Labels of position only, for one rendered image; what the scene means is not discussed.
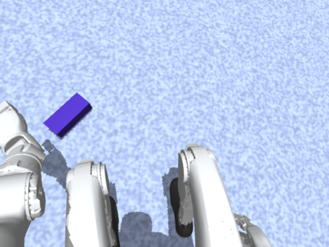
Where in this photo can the left robot arm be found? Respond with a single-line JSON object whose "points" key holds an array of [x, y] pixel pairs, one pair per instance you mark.
{"points": [[22, 197]]}

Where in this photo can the left robot hand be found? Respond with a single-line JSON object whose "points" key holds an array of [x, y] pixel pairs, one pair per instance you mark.
{"points": [[11, 122]]}

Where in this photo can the carton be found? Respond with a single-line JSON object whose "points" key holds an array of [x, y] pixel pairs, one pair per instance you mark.
{"points": [[68, 115]]}

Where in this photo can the right robot hand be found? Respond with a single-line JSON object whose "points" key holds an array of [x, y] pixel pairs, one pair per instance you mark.
{"points": [[254, 237]]}

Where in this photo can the left robot foot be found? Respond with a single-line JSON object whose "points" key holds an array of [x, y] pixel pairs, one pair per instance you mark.
{"points": [[115, 221]]}

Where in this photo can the right robot foot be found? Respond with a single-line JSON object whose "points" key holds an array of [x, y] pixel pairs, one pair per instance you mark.
{"points": [[182, 230]]}

